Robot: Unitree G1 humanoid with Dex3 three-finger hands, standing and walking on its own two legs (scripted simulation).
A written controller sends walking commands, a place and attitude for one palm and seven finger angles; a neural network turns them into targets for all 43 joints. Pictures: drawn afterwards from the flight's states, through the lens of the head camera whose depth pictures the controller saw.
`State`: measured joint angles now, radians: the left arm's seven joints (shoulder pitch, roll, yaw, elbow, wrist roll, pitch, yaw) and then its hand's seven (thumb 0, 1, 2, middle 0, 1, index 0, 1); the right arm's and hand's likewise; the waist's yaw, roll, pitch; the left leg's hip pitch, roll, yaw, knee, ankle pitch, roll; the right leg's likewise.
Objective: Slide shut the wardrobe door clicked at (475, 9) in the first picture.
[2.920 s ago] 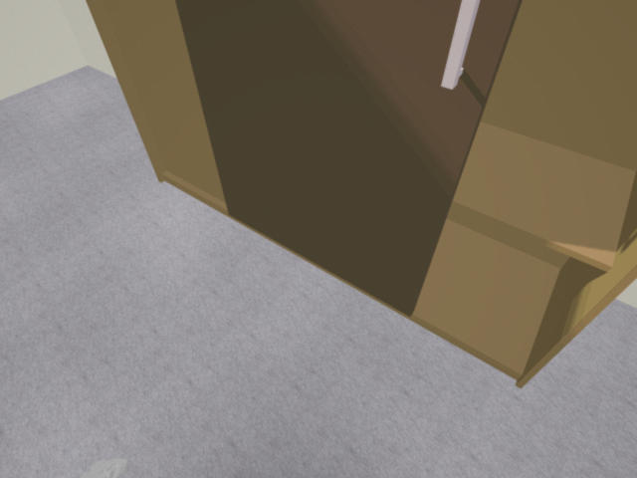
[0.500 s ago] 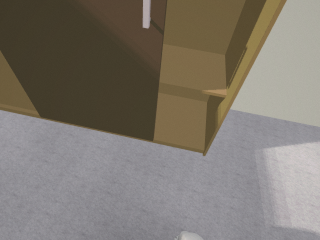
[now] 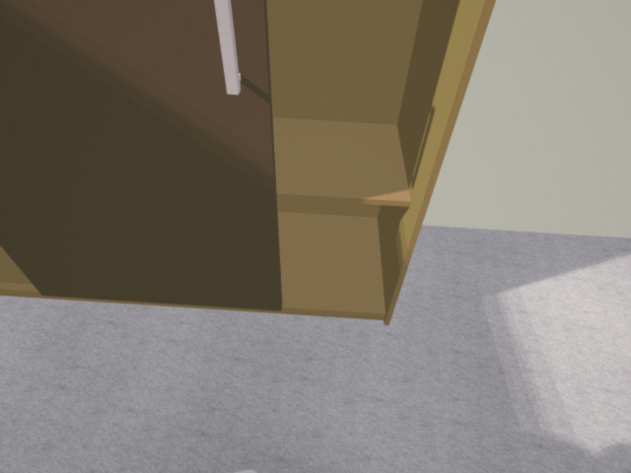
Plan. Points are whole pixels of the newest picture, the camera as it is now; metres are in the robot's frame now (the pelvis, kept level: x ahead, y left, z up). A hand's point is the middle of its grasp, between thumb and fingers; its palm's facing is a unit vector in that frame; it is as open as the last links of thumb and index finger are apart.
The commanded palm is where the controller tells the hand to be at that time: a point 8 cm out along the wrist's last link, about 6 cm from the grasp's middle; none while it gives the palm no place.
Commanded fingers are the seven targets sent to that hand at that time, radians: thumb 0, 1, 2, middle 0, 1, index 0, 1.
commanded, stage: take the last steps up to it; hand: left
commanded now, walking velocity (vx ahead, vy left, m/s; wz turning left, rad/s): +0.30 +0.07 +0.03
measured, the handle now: (228, 22) +0.77 +0.20 +0.25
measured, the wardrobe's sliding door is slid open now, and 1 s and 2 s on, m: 0.38 0.38 0.38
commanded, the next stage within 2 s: come to a stop and stand still in 0.60 s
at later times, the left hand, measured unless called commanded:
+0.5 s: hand (156, 429) +0.22 +0.26 -0.16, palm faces +0.02 -0.99 -0.16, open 7.3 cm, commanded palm none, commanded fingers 0.00 0.90 0.90 -0.20 -0.30 -0.20 -0.30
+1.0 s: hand (184, 343) +0.37 +0.26 -0.17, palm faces +0.05 -0.97 -0.23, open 7.3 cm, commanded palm none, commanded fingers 0.00 0.90 0.90 -0.20 -0.30 -0.20 -0.30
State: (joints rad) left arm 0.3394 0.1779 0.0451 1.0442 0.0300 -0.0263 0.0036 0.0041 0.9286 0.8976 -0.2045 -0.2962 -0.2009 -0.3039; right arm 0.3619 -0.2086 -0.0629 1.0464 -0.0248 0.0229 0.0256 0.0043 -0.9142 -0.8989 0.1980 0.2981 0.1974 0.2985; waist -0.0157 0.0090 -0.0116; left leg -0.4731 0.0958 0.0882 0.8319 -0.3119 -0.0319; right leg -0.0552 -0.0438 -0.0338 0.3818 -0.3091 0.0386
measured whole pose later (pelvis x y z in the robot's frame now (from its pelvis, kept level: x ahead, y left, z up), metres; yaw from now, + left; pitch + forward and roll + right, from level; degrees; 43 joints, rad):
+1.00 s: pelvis +0.30 +0.07 +0.00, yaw +0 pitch +0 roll -1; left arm 0.15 0.16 0.06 1.00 0.03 0.02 0.04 -0.01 0.92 0.90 -0.20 -0.30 -0.20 -0.30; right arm 0.15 -0.20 -0.07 1.00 -0.01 0.05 -0.03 0.00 -0.92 -0.90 0.20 0.30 0.19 0.30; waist 0.00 0.02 0.10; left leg -0.48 0.04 0.02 0.93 -0.43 -0.05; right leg -0.29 -0.06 -0.15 0.53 -0.23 -0.02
